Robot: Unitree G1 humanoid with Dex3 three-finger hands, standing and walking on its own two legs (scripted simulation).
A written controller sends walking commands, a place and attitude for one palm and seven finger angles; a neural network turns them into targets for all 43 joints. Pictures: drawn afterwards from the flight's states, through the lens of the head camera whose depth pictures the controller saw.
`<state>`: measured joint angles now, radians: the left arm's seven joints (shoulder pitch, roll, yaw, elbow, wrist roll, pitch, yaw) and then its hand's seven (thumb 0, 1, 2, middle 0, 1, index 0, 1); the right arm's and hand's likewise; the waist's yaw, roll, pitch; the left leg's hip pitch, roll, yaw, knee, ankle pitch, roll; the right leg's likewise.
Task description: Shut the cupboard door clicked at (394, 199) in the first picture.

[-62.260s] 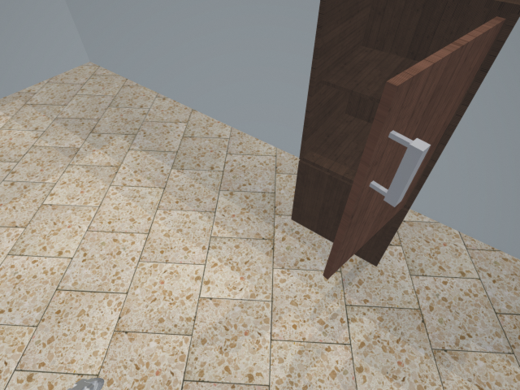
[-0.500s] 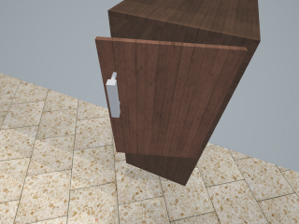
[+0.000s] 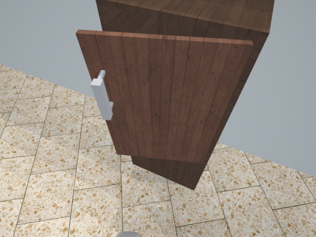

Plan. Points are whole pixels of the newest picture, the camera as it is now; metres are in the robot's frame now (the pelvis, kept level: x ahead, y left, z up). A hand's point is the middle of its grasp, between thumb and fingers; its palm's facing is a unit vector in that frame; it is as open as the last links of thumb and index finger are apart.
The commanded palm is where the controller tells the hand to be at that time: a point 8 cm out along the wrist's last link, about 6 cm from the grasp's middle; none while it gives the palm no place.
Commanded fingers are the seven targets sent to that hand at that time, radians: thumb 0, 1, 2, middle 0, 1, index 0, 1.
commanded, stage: come to a stop and stand still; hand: left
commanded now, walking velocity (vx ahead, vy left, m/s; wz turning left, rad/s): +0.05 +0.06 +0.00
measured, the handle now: (105, 95) +0.46 +0.19 +0.08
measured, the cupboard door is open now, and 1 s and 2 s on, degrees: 18 18 18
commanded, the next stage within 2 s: look again from close up in 1.28 s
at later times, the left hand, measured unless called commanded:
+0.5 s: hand out of the picture +0.00 +0.26 -0.18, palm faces +0.00 -0.99 -0.14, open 7.4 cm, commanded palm none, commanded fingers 0.00 0.90 0.90 -0.20 -0.30 -0.20 -0.30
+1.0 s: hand out of the picture +0.03 +0.20 -0.17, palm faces -0.02 -0.97 -0.22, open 7.2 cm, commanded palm none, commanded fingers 0.00 0.90 0.90 -0.20 -0.30 -0.20 -0.30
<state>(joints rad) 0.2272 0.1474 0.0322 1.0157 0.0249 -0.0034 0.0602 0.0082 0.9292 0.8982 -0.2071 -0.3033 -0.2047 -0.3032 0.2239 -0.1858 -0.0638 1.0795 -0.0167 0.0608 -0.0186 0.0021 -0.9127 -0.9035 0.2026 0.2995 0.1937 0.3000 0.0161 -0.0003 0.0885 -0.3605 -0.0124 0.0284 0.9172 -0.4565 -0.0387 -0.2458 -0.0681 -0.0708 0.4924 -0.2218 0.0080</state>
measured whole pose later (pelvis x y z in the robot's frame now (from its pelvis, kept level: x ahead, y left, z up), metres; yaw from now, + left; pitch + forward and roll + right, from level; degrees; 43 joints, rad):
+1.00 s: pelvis -0.02 +0.03 +0.00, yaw -2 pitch -1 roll +0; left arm 0.21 0.16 0.02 1.08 0.01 0.00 0.05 -0.01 0.95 0.90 -0.20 -0.30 -0.20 -0.30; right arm 0.29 -0.09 -0.02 1.17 -0.02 0.00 -0.02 0.00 -0.91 -0.90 0.20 0.30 0.20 0.30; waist -0.03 0.00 0.04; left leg -0.19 0.02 0.07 0.44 -0.23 0.00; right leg -0.15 -0.02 -0.03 0.44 -0.27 0.01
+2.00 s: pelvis -0.03 +0.03 +0.00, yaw -2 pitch -1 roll +0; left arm 0.24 0.18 -0.01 1.07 0.01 -0.01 0.04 0.00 0.91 0.90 -0.20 -0.30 -0.20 -0.30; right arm 0.27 -0.18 0.01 1.08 -0.02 -0.02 -0.01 0.00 -0.92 -0.90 0.20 0.30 0.20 0.30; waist 0.00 0.02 0.04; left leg -0.23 0.01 0.06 0.48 -0.24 0.02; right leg -0.19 -0.04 -0.03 0.49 -0.29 0.02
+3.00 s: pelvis -0.05 +0.03 -0.06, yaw +0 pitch +8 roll -2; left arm 0.46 0.25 0.17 -0.13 -0.31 -0.30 -0.28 0.02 0.90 0.90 -0.96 -1.13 -0.96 -1.13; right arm 0.28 -0.25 -0.01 0.55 0.04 -0.26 -0.07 0.01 -0.91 -0.90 0.21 0.30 0.20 0.30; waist 0.01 0.03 -0.09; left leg -0.71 0.03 0.00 0.99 -0.42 0.02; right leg -0.62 -0.03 -0.07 0.94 -0.47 0.01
